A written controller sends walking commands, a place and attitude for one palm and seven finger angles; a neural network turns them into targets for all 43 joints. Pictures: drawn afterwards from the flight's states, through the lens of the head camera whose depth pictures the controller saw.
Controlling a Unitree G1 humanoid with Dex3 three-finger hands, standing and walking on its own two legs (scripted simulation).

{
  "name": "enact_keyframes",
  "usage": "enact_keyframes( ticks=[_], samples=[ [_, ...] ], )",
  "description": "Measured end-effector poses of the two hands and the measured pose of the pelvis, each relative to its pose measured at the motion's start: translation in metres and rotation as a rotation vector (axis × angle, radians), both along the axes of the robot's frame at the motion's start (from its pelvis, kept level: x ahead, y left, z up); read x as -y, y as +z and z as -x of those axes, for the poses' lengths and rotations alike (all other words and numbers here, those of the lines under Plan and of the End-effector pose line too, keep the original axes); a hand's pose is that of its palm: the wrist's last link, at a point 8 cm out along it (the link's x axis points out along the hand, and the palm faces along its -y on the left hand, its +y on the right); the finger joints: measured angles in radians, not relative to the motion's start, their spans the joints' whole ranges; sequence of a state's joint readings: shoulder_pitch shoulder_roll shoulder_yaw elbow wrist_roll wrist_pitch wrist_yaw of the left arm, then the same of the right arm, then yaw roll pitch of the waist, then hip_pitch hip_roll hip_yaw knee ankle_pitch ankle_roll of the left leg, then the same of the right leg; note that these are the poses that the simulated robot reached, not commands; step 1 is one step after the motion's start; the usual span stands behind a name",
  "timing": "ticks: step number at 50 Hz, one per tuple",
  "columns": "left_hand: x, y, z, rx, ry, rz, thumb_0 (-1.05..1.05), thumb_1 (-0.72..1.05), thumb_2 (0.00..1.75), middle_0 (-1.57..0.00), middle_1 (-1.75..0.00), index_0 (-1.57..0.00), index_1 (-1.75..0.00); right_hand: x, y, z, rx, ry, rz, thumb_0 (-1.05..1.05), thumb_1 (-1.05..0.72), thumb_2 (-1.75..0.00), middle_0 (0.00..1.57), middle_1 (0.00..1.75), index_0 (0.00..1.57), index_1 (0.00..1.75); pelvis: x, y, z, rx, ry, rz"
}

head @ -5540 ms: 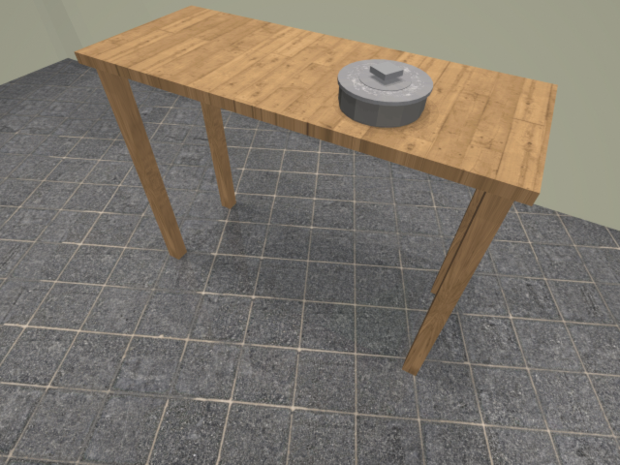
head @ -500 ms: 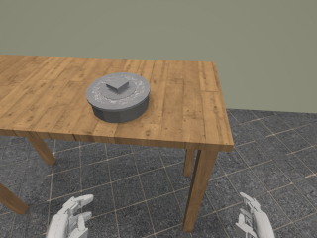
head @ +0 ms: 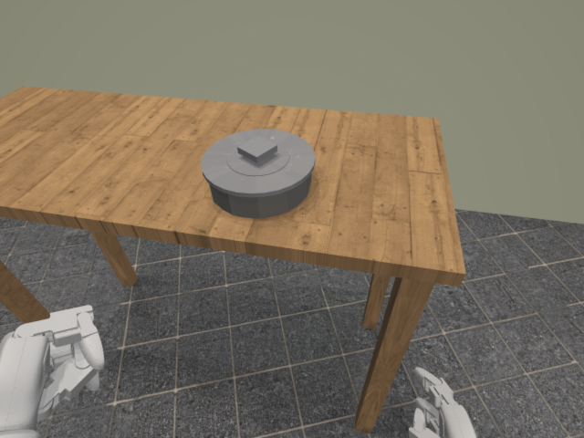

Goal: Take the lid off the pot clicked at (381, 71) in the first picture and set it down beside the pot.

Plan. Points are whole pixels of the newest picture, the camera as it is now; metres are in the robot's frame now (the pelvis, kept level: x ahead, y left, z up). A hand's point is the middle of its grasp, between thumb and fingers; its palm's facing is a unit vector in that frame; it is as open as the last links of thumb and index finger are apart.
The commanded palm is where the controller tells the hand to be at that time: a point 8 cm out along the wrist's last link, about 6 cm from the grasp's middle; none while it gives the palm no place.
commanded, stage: raise the hand higher, near the body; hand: left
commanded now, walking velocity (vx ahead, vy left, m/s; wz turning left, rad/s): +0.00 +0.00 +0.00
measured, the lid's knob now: (257, 149) +0.52 +0.14 +0.15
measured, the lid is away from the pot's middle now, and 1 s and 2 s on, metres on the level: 0.00 0.00 0.00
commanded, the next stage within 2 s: reach forward and open the fingers in 0.72 s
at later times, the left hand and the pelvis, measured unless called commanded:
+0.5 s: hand (83, 314) +0.17 +0.23 +0.19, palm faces +0.42 -0.81 -0.42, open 3.1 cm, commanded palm +0.11 +0.26 +0.21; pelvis +0.00 -0.01 +0.00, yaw -1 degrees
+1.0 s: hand (72, 268) +0.20 +0.24 +0.22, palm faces +0.46 -0.30 -0.84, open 3.0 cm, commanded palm +0.15 +0.26 +0.25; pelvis -0.01 +0.00 +0.00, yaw -1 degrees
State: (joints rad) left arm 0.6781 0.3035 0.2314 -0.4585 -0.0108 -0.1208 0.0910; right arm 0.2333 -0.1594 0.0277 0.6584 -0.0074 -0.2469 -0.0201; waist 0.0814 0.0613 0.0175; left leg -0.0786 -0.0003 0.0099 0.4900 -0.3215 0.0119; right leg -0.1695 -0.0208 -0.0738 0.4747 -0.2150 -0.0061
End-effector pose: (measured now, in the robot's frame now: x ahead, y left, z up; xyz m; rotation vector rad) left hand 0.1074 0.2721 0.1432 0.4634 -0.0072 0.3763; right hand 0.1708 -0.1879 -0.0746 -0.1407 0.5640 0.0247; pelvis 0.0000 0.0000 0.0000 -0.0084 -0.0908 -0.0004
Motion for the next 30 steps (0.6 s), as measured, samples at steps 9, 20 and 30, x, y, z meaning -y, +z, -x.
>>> enact_keyframes(
  ticks=[9,20,30],
  samples=[
    [0.009,0.024,-0.008,0.094,-0.059,-0.053,0.02,0.89,0.90,-1.29,-1.50,-1.30,-1.50,0.023,0.002,0.004,0.018,-0.048,0.039,0.02,-0.90,-0.90,0.20,0.30,0.20,0.30,0.001,0.000,0.002,-0.001,-0.012,-0.004],
    [0.008,0.049,-0.015,0.220,-0.064,-0.093,0.02,0.89,0.90,-1.30,-1.50,-1.31,-1.50,0.036,0.021,-0.017,0.094,-0.055,0.072,0.02,-0.90,-0.90,0.20,0.30,0.20,0.30,0.007,0.001,0.002,0.007,-0.017,-0.001],
    [0.009,0.073,-0.019,0.321,-0.068,-0.124,0.02,0.89,0.90,-1.30,-1.50,-1.31,-1.50,0.024,0.017,-0.020,0.070,-0.017,0.052,0.01,-0.90,-0.90,0.20,0.30,0.20,0.30,0.008,0.002,0.001,0.012,-0.013,0.000]
  ],
)
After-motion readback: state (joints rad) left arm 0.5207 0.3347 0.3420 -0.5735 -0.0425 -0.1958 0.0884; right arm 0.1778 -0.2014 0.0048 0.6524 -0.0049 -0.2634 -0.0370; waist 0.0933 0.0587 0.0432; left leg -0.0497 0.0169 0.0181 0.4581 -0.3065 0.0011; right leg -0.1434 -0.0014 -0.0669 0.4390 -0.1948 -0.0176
